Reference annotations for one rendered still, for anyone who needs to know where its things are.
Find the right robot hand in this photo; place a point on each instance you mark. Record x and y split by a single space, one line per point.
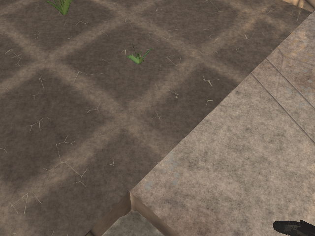
294 228

